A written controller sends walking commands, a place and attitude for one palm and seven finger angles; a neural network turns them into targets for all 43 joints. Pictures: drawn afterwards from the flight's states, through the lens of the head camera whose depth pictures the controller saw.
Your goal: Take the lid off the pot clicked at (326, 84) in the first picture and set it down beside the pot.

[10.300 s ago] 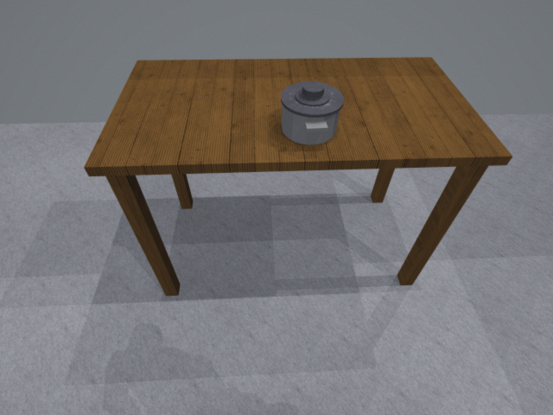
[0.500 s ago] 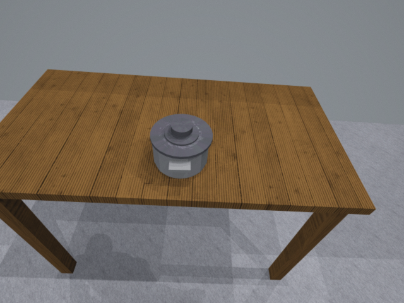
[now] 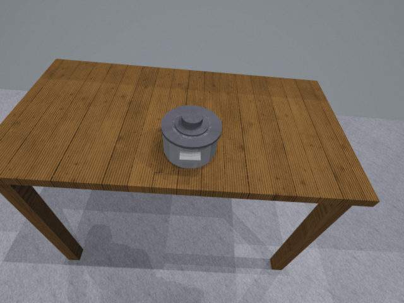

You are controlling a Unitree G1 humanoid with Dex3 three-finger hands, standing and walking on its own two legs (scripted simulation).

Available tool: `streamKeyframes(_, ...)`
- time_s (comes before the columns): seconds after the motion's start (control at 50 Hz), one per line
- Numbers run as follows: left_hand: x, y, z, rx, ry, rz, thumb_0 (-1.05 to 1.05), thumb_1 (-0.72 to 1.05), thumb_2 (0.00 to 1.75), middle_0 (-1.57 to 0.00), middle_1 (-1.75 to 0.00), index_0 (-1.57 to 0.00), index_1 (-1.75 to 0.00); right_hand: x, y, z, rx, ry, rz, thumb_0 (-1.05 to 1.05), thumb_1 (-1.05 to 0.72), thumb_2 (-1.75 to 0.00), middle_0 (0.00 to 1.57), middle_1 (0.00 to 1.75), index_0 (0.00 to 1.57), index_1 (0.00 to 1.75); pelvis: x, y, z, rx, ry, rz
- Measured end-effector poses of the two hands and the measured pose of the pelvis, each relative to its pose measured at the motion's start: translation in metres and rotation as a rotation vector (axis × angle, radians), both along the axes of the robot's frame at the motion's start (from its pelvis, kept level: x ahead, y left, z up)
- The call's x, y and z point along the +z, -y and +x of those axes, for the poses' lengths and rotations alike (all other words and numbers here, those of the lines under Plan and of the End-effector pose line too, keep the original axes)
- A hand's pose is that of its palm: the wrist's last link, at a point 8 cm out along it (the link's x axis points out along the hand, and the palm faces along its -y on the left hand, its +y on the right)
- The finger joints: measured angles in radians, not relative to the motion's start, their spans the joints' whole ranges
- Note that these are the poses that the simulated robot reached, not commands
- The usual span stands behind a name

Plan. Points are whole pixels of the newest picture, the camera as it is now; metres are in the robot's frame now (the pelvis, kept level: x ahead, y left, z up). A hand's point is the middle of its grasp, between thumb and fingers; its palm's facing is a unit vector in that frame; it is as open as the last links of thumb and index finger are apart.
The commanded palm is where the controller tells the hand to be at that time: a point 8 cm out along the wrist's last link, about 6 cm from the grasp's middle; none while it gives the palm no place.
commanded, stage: look again from close up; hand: left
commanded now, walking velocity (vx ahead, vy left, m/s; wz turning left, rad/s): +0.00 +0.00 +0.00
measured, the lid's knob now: (192, 118) +0.53 +0.07 +0.06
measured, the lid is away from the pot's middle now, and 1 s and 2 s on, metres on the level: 0.00 0.00 0.00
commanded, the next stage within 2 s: lift the closed hand beside the body in 0.20 s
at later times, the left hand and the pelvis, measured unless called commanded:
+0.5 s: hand (111, 300) +0.14 +0.18 -0.08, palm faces +0.19 -0.94 -0.30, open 6.5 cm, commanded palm +0.08 +0.22 -0.04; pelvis -0.01 -0.02 +0.00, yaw +2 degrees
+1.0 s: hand (107, 280) +0.16 +0.19 -0.03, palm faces +0.28 -0.90 -0.32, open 3.1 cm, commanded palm +0.11 +0.23 +0.01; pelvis +0.04 -0.04 +0.01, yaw +1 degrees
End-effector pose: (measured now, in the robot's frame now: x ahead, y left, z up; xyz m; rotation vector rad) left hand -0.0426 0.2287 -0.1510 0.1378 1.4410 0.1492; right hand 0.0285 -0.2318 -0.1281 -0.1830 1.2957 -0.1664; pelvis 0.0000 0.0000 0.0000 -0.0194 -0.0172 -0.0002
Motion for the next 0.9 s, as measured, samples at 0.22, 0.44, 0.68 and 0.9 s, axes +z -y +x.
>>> streamKeyframes(0.22, 0.0, 0.018, -0.001, 0.002, -0.004, -0.026, 0.01, 0.9, 0.9, -0.19, -0.3, -0.19, -0.3, -0.002, 0.004, -0.011, -0.019, -0.02, 0.006, 0.01, -0.92, -0.9, 0.2, 0.3, 0.2, 0.3, 0.001, 0.006, 0.0, -0.004, 0.005, 0.003)
streamKeyframes(0.44, 0.07, 0.002, 0.115, 0.03, 0.568, 0.146, 0.03, 0.95, 0.9, -0.26, -0.36, -0.26, -0.37, 0.012, 0.015, 0.027, 0.024, 0.261, 0.005, 0.01, -0.92, -0.9, 0.2, 0.3, 0.2, 0.3, 0.002, 0.013, -0.008, 0.029, 0.025, 0.013)
streamKeyframes(0.68, 0.125, 0.009, 0.147, 0.007, 0.797, 0.185, 0.01, 0.91, 0.9, -0.66, -0.81, -0.66, -0.82, 0.063, 0.029, 0.148, 0.113, 0.614, 0.022, 0.01, -0.9, -0.9, 0.2, 0.3, 0.2, 0.3, 0.006, 0.03, -0.002, 0.018, 0.01, 0.005)
streamKeyframes(0.9, 0.138, -0.003, 0.156, 0.08, 0.768, 0.266, 0.02, 0.9, 0.9, -1.11, -1.3, -1.11, -1.31, 0.063, 0.032, 0.194, 0.213, 0.562, -0.012, 0.01, -0.9, -0.9, 0.2, 0.3, 0.2, 0.3, 0.01, 0.041, 0.028, 0.036, -0.002, 0.015)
